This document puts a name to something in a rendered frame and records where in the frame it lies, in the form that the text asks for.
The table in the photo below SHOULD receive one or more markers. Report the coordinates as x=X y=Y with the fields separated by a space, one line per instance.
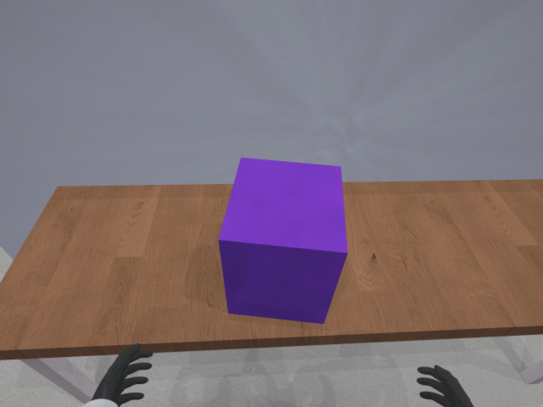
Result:
x=107 y=267

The carton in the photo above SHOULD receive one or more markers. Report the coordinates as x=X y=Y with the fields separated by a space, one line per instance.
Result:
x=283 y=240

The robot right hand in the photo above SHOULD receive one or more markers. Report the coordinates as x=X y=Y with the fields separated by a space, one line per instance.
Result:
x=454 y=395

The robot left hand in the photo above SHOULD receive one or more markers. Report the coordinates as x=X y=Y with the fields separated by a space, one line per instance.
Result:
x=114 y=382

